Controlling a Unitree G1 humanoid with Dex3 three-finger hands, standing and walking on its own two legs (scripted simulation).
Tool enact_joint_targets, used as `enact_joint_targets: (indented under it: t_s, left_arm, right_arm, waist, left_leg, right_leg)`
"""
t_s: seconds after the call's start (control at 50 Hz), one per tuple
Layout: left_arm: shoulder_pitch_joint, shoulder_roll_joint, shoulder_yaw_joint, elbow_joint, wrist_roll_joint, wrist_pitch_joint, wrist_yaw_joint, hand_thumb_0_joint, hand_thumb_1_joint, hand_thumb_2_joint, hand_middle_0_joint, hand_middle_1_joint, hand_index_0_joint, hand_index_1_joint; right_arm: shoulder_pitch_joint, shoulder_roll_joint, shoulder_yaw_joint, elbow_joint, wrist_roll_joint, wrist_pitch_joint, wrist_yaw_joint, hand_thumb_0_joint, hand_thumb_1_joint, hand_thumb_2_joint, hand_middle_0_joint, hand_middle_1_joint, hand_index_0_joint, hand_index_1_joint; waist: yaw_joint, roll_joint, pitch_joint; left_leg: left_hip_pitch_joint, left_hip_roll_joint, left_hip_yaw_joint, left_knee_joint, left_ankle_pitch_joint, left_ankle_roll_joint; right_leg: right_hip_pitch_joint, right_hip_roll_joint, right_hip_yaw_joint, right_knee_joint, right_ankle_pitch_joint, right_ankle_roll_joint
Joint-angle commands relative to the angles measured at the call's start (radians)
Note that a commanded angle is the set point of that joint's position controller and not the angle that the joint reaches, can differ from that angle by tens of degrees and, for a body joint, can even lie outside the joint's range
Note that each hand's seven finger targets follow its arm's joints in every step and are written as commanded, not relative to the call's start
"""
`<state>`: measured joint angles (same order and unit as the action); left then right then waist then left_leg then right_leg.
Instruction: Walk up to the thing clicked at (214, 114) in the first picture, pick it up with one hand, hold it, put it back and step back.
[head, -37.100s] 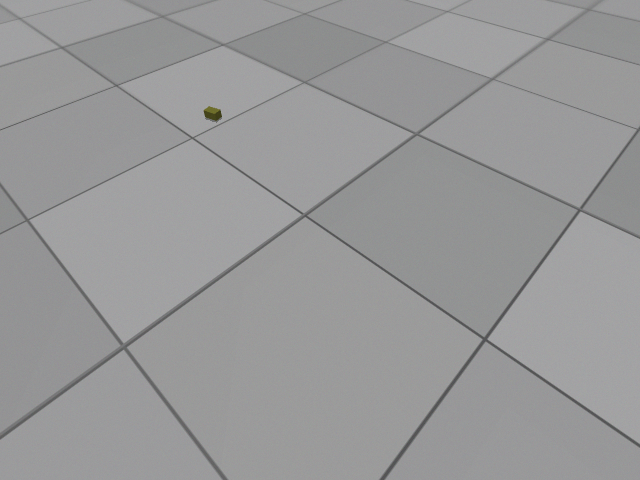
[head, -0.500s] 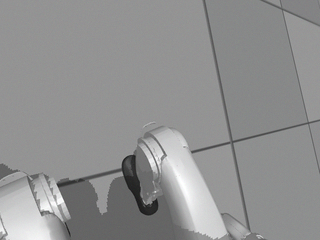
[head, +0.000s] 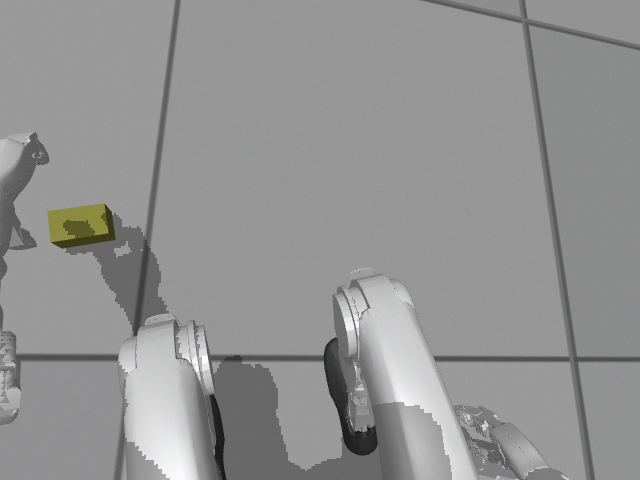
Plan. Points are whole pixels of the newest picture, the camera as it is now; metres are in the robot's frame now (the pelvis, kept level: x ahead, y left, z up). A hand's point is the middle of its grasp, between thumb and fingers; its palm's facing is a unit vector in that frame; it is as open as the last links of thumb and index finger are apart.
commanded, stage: withdraw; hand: left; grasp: from above
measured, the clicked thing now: (82, 226) +0.51 +0.29 -0.34
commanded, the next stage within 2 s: home in 0.34 s
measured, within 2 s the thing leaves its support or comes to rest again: neither
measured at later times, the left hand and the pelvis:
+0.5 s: hand (32, 189) +0.51 +0.30 -0.19, palm faces -0.31 -0.03 -0.95, open 11.9 cm; pelvis +0.00 +0.00 -0.04, yaw -1 degrees
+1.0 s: hand out of the picture +0.36 +0.29 -0.02, palm faces -0.30 -0.57 -0.77, open 7.9 cm; pelvis +0.01 +0.00 +0.10, yaw +3 degrees
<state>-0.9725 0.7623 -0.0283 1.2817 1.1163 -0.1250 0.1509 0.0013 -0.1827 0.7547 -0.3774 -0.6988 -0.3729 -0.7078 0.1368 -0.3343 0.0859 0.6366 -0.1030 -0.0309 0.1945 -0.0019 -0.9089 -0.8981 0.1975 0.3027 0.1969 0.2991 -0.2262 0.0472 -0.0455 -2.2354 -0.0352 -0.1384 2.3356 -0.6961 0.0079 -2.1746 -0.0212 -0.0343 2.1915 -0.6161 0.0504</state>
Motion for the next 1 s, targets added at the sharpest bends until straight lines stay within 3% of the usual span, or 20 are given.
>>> enact_joint_targets:
  t_s: [0.0, 0.08, 0.22, 0.26, 0.36, 0.38, 0.4, 0.42, 0.44, 0.46, 0.48, 0.52, 0.58, 0.64, 0.7, 0.76, 0.78, 0.82, 0.86, 0.98]
  left_arm:
    - [-0.288, 0.218, 0.055, -0.075, 0.025, -0.072, 0.001, 0.000, -0.153, 0.737, -0.414, -0.665, -0.400, -0.682]
    - [-0.336, 0.301, 0.096, -0.048, 0.090, -0.164, 0.064, 0.000, -0.151, 0.729, -0.414, -0.660, -0.403, -0.674]
    - [-0.470, 0.339, 0.107, 0.072, 0.184, -0.229, 0.243, 0.000, -0.192, 0.754, -0.350, -0.718, -0.352, -0.717]
    - [-0.516, 0.379, 0.139, 0.047, 0.212, -0.221, 0.293, 0.000, -0.184, 0.743, -0.361, -0.705, -0.362, -0.704]
    - [-0.531, 0.391, 0.177, 0.018, 0.217, -0.145, 0.364, 0.000, -0.172, 0.723, -0.381, -0.677, -0.380, -0.677]
    - [-0.536, 0.400, 0.185, 0.003, 0.209, -0.126, 0.364, 0.000, -0.092, 0.803, -0.301, -0.658, -0.300, -0.680]
    - [-0.516, 0.394, 0.183, 0.018, 0.207, -0.106, 0.358, 0.000, -0.172, 0.746, -0.343, -0.727, -0.349, -0.721]
    - [-0.506, 0.396, 0.182, 0.023, 0.196, -0.089, 0.348, 0.000, -0.092, 0.826, -0.263, -0.652, -0.269, -0.674]
    - [-0.456, 0.365, 0.170, 0.039, 0.182, -0.068, 0.332, 0.000, -0.172, 0.764, -0.320, -0.732, -0.328, -0.741]
    - [-0.424, 0.357, 0.170, 0.054, 0.175, -0.047, 0.315, 0.000, -0.092, 0.844, -0.246, -0.652, -0.248, -0.661]
    - [-0.389, 0.332, 0.155, 0.040, 0.155, -0.028, 0.295, 0.000, -0.172, 0.764, -0.315, -0.732, -0.326, -0.741]
    - [-0.339, 0.287, 0.142, 0.041, 0.116, 0.003, 0.240, 0.000, -0.012, 0.876, -0.228, -0.572, -0.209, -0.581]
    - [-0.267, 0.296, 0.166, -0.059, 0.045, 0.026, 0.149, 0.000, 0.180, 0.814, -0.206, -0.456, -0.194, -0.467]
    - [-0.184, 0.281, 0.192, -0.246, -0.034, 0.030, 0.063, 0.000, 0.366, 0.749, -0.183, -0.342, -0.177, -0.348]
    - [-0.032, 0.215, 0.205, -0.501, -0.158, 0.034, -0.013, 0.000, 0.606, 0.773, -0.177, -0.264, -0.177, -0.264]
    - [0.104, 0.174, 0.243, -0.708, -0.293, 0.058, -0.050, 0.000, 0.846, 0.898, -0.199, -0.299, -0.199, -0.299]
    - [0.145, 0.131, 0.228, -0.741, -0.330, 0.068, -0.062, 0.000, 0.899, 0.900, -0.200, -0.299, -0.200, -0.299]
    - [0.243, 0.040, 0.187, -0.767, -0.404, 0.087, -0.088, 0.000, 0.900, 0.900, -0.200, -0.299, -0.200, -0.299]
    - [0.281, 0.024, 0.185, -0.856, -0.458, 0.107, -0.103, 0.000, 0.900, 0.900, -0.200, -0.299, -0.200, -0.299]
    - [0.420, -0.096, 0.117, -1.040, -0.624, 0.169, -0.118, 0.000, 0.900, 0.900, -0.200, -0.299, -0.200, -0.299]
  right_arm:
    - [0.233, -0.245, -0.069, -0.009, 0.000, 0.032, -0.057, 0.000, -0.900, -0.902, 0.200, 0.300, 0.200, 0.300]
    - [0.190, -0.229, -0.037, -0.021, -0.015, 0.038, -0.074, 0.000, -0.899, -0.901, 0.200, 0.300, 0.200, 0.300]
    - [0.195, -0.232, -0.016, 0.001, -0.052, 0.018, -0.082, 0.000, -0.891, -0.895, 0.200, 0.300, 0.200, 0.300]
    - [0.206, -0.246, -0.027, 0.015, -0.062, 0.004, -0.085, 0.000, -0.893, -0.895, 0.200, 0.300, 0.200, 0.300]
    - [0.235, -0.258, -0.049, 0.039, -0.069, -0.023, -0.080, 0.000, -0.898, -0.896, 0.200, 0.299, 0.200, 0.299]
    - [0.241, -0.261, -0.057, 0.044, -0.065, -0.026, -0.079, 0.000, -0.885, -0.895, 0.200, 0.300, 0.199, 0.300]
    - [0.243, -0.258, -0.058, 0.044, -0.057, -0.027, -0.075, 0.000, -0.893, -0.893, 0.200, 0.299, 0.200, 0.299]
    - [0.251, -0.258, -0.060, 0.045, -0.054, -0.028, -0.073, 0.000, -0.885, -0.895, 0.200, 0.300, 0.199, 0.300]
    - [0.260, -0.251, -0.065, 0.043, -0.048, -0.029, -0.069, 0.000, -0.890, -0.892, 0.200, 0.299, 0.200, 0.299]
    - [0.275, -0.254, -0.072, 0.052, -0.043, -0.027, -0.066, 0.000, -0.885, -0.895, 0.200, 0.300, 0.199, 0.300]
    - [0.281, -0.244, -0.074, 0.050, -0.039, -0.024, -0.063, 0.000, -0.886, -0.890, 0.200, 0.299, 0.200, 0.299]
    - [0.301, -0.237, -0.088, 0.052, -0.030, -0.018, -0.055, 0.000, -0.888, -0.896, 0.200, 0.300, 0.199, 0.300]
    - [0.303, -0.244, -0.108, 0.018, -0.010, -0.003, -0.048, 0.000, -0.892, -0.897, 0.200, 0.300, 0.199, 0.300]
    - [0.331, -0.249, -0.133, 0.011, 0.012, 0.024, -0.048, 0.000, -0.896, -0.899, 0.200, 0.300, 0.200, 0.300]
    - [0.312, -0.242, -0.160, -0.041, 0.041, 0.044, -0.055, 0.000, -0.900, -0.900, 0.200, 0.300, 0.200, 0.300]
    - [0.265, -0.222, -0.172, -0.078, 0.063, 0.059, -0.078, 0.000, -0.900, -0.900, 0.200, 0.300, 0.200, 0.300]
    - [0.246, -0.206, -0.171, -0.084, 0.068, 0.061, -0.084, 0.000, -0.900, -0.900, 0.200, 0.300, 0.200, 0.300]
    - [0.215, -0.180, -0.176, -0.089, 0.080, 0.059, -0.098, 0.000, -0.900, -0.900, 0.200, 0.300, 0.200, 0.300]
    - [0.187, -0.171, -0.188, -0.100, 0.087, 0.056, -0.110, 0.000, -0.900, -0.900, 0.200, 0.300, 0.200, 0.300]
    - [0.103, -0.143, -0.184, -0.132, 0.110, 0.021, -0.147, 0.000, -0.900, -0.900, 0.200, 0.300, 0.200, 0.300]
  waist:
    - [-0.084, 0.076, -0.507]
    - [-0.058, 0.142, -0.559]
    - [-0.104, 0.270, -0.577]
    - [-0.091, 0.340, -0.629]
    - [-0.097, 0.441, -0.713]
    - [-0.087, 0.439, -0.744]
    - [-0.081, 0.456, -0.754]
    - [-0.073, 0.451, -0.770]
    - [-0.067, 0.434, -0.779]
    - [-0.063, 0.413, -0.764]
    - [-0.052, 0.395, -0.782]
    - [-0.047, 0.358, -0.756]
    - [-0.016, 0.313, -0.800]
    - [0.028, 0.297, -0.855]
    - [0.071, 0.294, -0.894]
    - [0.093, 0.220, -0.885]
    - [0.091, 0.203, -0.855]
    - [0.083, 0.136, -0.778]
    - [0.104, 0.159, -0.780]
    - [0.114, 0.180, -0.685]
  left_leg:
    - [0.314, -0.013, 0.073, -0.241, 0.142, 0.021]
    - [0.318, -0.015, 0.093, -0.219, 0.102, 0.018]
    - [0.369, -0.008, 0.093, -0.201, 0.042, 0.010]
    - [0.442, -0.005, 0.087, -0.212, 0.061, 0.003]
    - [0.504, -0.002, 0.089, -0.203, 0.152, -0.003]
    - [0.521, 0.001, 0.080, -0.210, 0.171, -0.005]
    - [0.525, -0.001, 0.082, -0.217, 0.182, -0.005]
    - [0.526, 0.001, 0.082, -0.221, 0.189, -0.004]
    - [0.524, -0.001, 0.085, -0.226, 0.196, -0.001]
    - [0.511, -0.002, 0.086, -0.234, 0.208, 0.000]
    - [0.512, -0.003, 0.088, -0.240, 0.226, 0.002]
    - [0.510, -0.003, 0.088, -0.252, 0.248, 0.004]
    - [0.519, -0.002, 0.086, -0.275, 0.297, 0.008]
    - [0.563, -0.008, 0.095, -0.302, 0.359, 0.003]
    - [0.659, -0.010, 0.076, -0.375, 0.369, -0.006]
    - [0.682, -0.009, 0.054, -0.445, 0.302, 0.004]
    - [0.660, -0.009, 0.048, -0.469, 0.274, 0.007]
    - [0.650, 0.001, 0.039, -0.527, 0.193, 0.016]
    - [0.703, 0.012, 0.040, -0.578, 0.158, 0.015]
    - [0.850, 0.037, 0.016, -0.747, 0.052, 0.007]
  right_leg:
    - [0.343, 0.034, -0.095, -0.212, 0.105, -0.092]
    - [0.318, 0.039, -0.090, -0.184, 0.058, -0.089]
    - [0.250, 0.055, -0.099, -0.145, -0.003, -0.089]
    - [0.204, 0.048, -0.126, -0.115, 0.043, -0.086]
    - [0.173, 0.035, -0.134, -0.062, 0.140, -0.088]
    - [0.158, 0.032, -0.137, -0.055, 0.162, -0.090]
    - [0.160, 0.032, -0.135, -0.054, 0.171, -0.093]
    - [0.167, 0.032, -0.132, -0.058, 0.177, -0.095]
    - [0.192, 0.033, -0.132, -0.070, 0.183, -0.096]
    - [0.200, 0.030, -0.130, -0.080, 0.194, -0.094]
    - [0.228, 0.033, -0.130, -0.088, 0.205, -0.095]
    - [0.248, 0.033, -0.123, -0.106, 0.216, -0.094]
    - [0.325, 0.031, -0.113, -0.131, 0.240, -0.091]
    - [0.412, 0.026, -0.100, -0.180, 0.277, -0.100]
    - [0.444, 0.019, -0.089, -0.237, 0.268, -0.105]
    - [0.488, 0.019, -0.076, -0.301, 0.235, -0.097]
    - [0.497, 0.020, -0.073, -0.316, 0.221, -0.096]
    - [0.505, 0.021, -0.064, -0.368, 0.171, -0.086]
    - [0.536, 0.021, -0.054, -0.408, 0.148, -0.084]
    - [0.606, 0.018, -0.049, -0.524, 0.096, -0.075]
